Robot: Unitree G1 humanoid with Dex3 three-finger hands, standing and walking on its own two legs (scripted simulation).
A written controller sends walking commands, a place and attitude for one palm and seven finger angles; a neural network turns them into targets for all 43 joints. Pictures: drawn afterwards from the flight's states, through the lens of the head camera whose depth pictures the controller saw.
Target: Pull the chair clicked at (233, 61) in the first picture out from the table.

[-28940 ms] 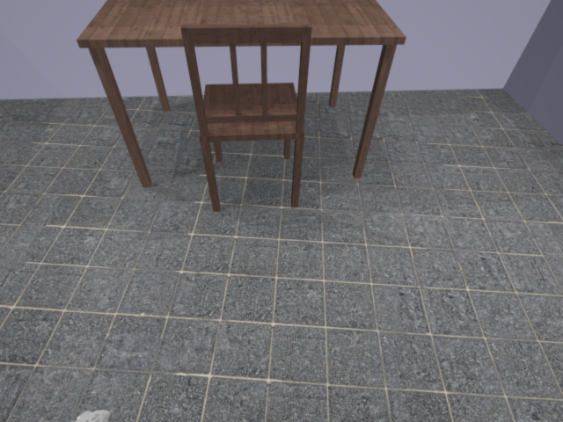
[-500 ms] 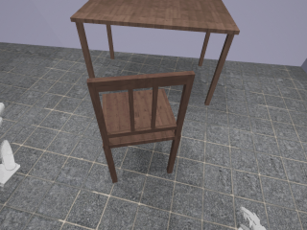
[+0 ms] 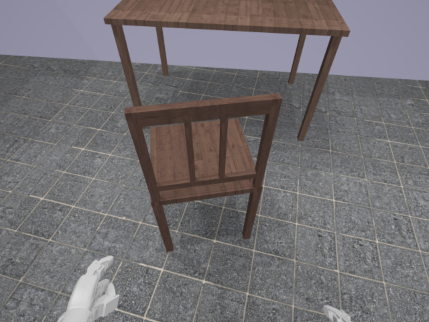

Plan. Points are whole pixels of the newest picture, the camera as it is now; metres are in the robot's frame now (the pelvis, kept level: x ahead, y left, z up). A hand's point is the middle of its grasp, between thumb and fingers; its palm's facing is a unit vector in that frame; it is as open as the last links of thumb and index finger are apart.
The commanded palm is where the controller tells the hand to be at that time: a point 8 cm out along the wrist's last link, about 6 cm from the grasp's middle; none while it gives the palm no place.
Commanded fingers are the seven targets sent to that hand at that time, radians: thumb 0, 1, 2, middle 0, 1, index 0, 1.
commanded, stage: let the arm hang, fingers relaxed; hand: left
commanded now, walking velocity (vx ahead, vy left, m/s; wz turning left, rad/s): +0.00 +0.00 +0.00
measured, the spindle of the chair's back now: (190, 153) +0.60 +0.10 -0.10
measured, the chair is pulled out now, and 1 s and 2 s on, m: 0.62 0.62 0.62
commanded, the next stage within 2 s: look to check the result in 0.92 s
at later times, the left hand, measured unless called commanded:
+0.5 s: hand out of the picture -0.02 +0.18 -0.16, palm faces +0.03 -0.97 -0.23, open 7.3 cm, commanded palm none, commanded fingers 0.00 0.90 0.90 -0.20 -0.30 -0.20 -0.30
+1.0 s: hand out of the picture -0.02 +0.13 -0.17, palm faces +0.04 -0.99 -0.17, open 7.3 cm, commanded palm none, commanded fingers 0.00 0.90 0.90 -0.20 -0.30 -0.20 -0.30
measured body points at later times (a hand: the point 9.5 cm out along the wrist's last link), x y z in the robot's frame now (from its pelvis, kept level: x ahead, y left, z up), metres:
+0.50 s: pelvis +0.00 -0.01 +0.01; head +0.02 -0.02 +0.46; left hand -0.02 +0.23 -0.14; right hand -0.02 -0.22 -0.15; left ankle +0.00 +0.11 -0.73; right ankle +0.00 -0.14 -0.73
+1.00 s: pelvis -0.01 -0.03 +0.01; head +0.01 -0.03 +0.46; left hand -0.02 +0.19 -0.15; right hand -0.03 -0.23 -0.15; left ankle +0.00 +0.11 -0.73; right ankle +0.00 -0.14 -0.73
